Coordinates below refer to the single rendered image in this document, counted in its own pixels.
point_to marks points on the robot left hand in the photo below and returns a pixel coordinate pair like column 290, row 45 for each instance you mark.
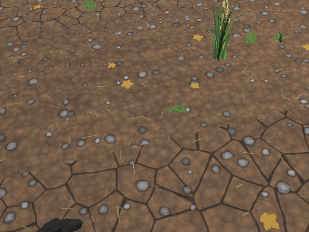
column 62, row 225

